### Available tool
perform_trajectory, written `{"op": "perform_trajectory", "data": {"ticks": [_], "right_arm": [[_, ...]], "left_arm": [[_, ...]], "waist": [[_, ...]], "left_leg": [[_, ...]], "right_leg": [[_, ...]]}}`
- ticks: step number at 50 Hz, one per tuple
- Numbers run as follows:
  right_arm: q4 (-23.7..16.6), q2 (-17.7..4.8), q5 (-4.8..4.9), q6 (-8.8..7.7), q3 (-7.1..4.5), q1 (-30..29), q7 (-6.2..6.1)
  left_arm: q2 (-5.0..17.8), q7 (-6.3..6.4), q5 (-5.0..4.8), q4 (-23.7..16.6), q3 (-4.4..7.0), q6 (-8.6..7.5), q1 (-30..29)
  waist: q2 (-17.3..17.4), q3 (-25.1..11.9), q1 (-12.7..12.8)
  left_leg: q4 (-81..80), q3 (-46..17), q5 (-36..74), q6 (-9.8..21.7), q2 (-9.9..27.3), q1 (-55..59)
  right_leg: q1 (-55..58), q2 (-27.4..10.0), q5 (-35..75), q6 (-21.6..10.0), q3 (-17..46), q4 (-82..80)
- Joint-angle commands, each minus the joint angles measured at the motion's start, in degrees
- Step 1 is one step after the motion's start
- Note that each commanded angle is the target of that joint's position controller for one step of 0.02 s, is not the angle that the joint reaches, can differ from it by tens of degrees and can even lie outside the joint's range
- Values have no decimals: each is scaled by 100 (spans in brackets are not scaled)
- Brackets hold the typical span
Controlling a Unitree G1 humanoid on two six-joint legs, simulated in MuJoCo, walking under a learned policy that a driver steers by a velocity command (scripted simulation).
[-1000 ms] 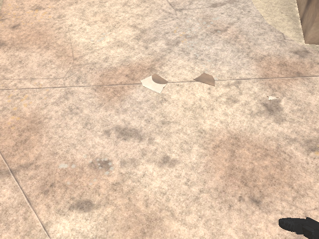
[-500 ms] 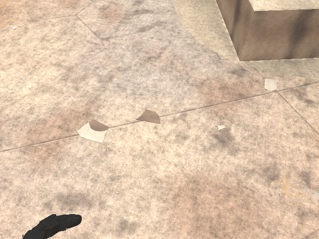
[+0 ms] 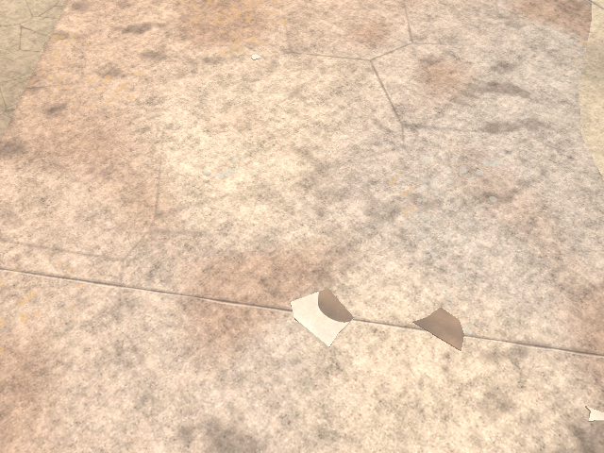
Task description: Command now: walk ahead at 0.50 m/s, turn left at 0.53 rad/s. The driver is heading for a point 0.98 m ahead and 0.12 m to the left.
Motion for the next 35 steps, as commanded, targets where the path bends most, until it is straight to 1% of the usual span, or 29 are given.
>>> {"op": "perform_trajectory", "data": {"ticks": [1,2,3,4,5,6,7,8,9,10,11,12,14,16,17,19,20,22,23,25,27,28,29,30,31,32,33,34,35], "right_arm": [[-615,-429,-12,-52,-114,-459,83],[-623,-533,-20,-32,-174,-280,86],[-530,-699,-11,-13,-281,236,76],[-284,-996,13,6,-466,1163,19],[-98,-1552,44,71,-672,2028,-108],[-212,-2049,58,-2,-690,1695,-109],[-374,-1519,28,-101,-537,1793,-59],[-316,-1231,-15,-185,-452,1620,-43],[-341,-1096,1,-222,-407,1309,-52],[-409,-922,-25,-223,-357,940,-73],[-519,-795,-97,-226,-305,734,-103],[-564,-786,-113,-232,-302,662,-124],[-525,-870,-76,-260,-325,740,-186],[-448,-995,-50,-255,-362,912,-268],[-413,-1008,-34,-242,-368,989,-297],[-353,-1017,-12,-205,-373,1131,-335],[-310,-1009,-10,-197,-367,1198,-346],[-180,-977,1,-196,-354,1423,-344],[-115,-939,7,-192,-341,1519,-343],[-30,-907,-7,-170,-333,1621,-350],[13,-942,-29,-130,-352,1592,-353],[-1,-915,-26,-112,-339,1496,-348],[-41,-752,-55,-107,-275,1449,-333],[-152,-522,-154,-116,-165,1602,-339],[-140,-145,18,-194,-56,2447,-323],[-68,-688,85,-232,-133,2125,-331],[-211,-948,90,-246,-208,1355,-324],[-317,-886,13,-259,-188,960,-328],[-375,-808,-73,-287,-193,781,-309]], "left_arm": [[1118,43,-100,-262,281,49,-168],[1214,59,-125,-269,306,91,-209],[1269,74,-148,-282,318,146,-276],[1187,91,-158,-309,274,180,-329],[891,106,15,-421,148,143,-177],[135,38,171,-738,-94,-16,280],[662,-34,-54,-774,-22,-210,-383],[857,-68,-228,-931,30,-308,-826],[779,-29,-142,-906,3,-364,-873],[800,14,16,-848,35,-366,-851],[832,8,59,-818,66,-308,-733],[802,0,81,-820,73,-242,-679],[645,4,129,-835,39,-135,-719],[516,14,143,-962,-14,-94,-1124],[450,4,140,-1017,-45,-97,-1348],[354,-40,105,-1108,-95,-125,-1759],[339,-75,74,-1128,-113,-143,-1895],[380,-142,24,-1176,-120,-193,-2116],[428,-173,18,-1200,-110,-219,-2181],[545,-219,23,-1231,-72,-262,-2200],[650,-224,21,-1199,-25,-295,-1973],[727,-202,38,-1093,31,-315,-1584],[917,-173,88,-936,123,-338,-935],[1249,-151,155,-845,200,-341,-36],[1583,-202,105,-553,315,-264,489],[1026,-234,-78,-545,179,-250,506],[754,-206,-62,-602,90,-221,140],[686,-192,25,-661,36,-181,-194],[575,-184,63,-653,-8,-159,-378]], "waist": [[-521,263,-175],[-629,63,-319],[-668,-265,-640],[-542,-745,-1139],[235,-1274,-1408],[1468,-1798,-651],[652,-2130,-1123],[416,-1342,-1124],[-17,-911,-880],[-108,-645,-649],[14,-593,-459],[56,-569,-382],[-12,-472,-344],[-14,-292,-451],[33,-240,-533],[168,-175,-704],[210,-161,-768],[255,-124,-904],[262,-99,-936],[321,-59,-914],[478,-54,-769],[504,-201,-535],[384,-705,-227],[-290,-1610,52],[-2120,-2168,-222],[-1444,-1722,2],[-907,-899,97],[-521,-499,-24],[-469,-219,-147]], "left_leg": [[-256,290,-540,264,-167,65],[-244,481,-861,381,-374,443],[-313,660,-1040,528,-636,1155],[-629,709,-765,735,-929,2491],[-764,-610,-621,1100,-196,4216],[-1581,-3963,-1926,2160,1068,5695],[-2253,-4611,-2403,2128,1285,5820],[-2320,-3820,-1978,1878,1153,5297],[-2272,-3154,-1366,1692,904,4506],[-2303,-2630,-709,1559,688,3777],[-2417,-2362,-249,1528,551,3323],[-2524,-2250,44,1557,487,3070],[-2625,-1889,570,1595,367,2687],[-2666,-1620,645,1496,206,2494],[-2648,-1503,499,1393,90,2425],[-2592,-1392,60,1211,-79,2294],[-2591,-1364,-122,1150,-79,2289],[-2523,-1499,-352,1112,67,2428],[-2402,-1596,-387,1099,157,2627],[-2130,-1837,-270,1049,356,3069],[-1858,-1988,254,968,487,3360],[-1483,-1908,944,874,359,3394],[-625,-1666,1442,718,40,3221],[1000,-1297,362,484,-385,2304],[2879,-785,-2906,31,-1241,200],[3470,-1141,-3132,33,-941,-579],[3526,-1011,-2610,64,-689,-814],[3325,-756,-2192,63,-443,-673],[2952,-670,-1898,41,-262,-549]], "right_leg": [[69,-1774,3385,-809,358,71],[157,-1758,4384,-738,271,524],[100,-1672,5199,-645,151,1335],[-385,-1434,5235,-453,-22,2571],[-1858,-1143,3235,-151,-58,4435],[-4213,91,-1654,170,780,6208],[-4793,-14,-1659,52,1887,6645],[-5190,-240,-1090,-85,1847,6493],[-4973,-490,-598,-147,1843,6030],[-4578,-654,-291,-115,1850,5537],[-4185,-755,-79,-86,1903,5324],[-3999,-753,20,-17,1881,5131],[-3900,-692,264,159,1759,4666],[-3992,-584,892,309,1701,3899],[-3923,-511,1299,342,1698,3427],[-3636,-318,1983,362,1676,2558],[-3490,-252,2243,356,1635,2231],[-3311,-216,2538,296,1655,1916],[-3345,-223,2496,234,1695,1783],[-3399,-222,2133,69,1733,1568],[-3186,-181,1585,-131,1641,1461],[-2661,-71,1512,-276,1486,1248],[-1623,-225,1659,-505,1580,1278],[27,-1166,1736,-953,2657,1520],[1717,-2260,306,-1898,5308,840],[1529,-2261,-1201,-1772,5858,351],[791,-2041,-1150,-1506,5004,251],[69,-1799,-521,-1382,4345,165],[-452,-1593,62,-1375,3919,37]]}}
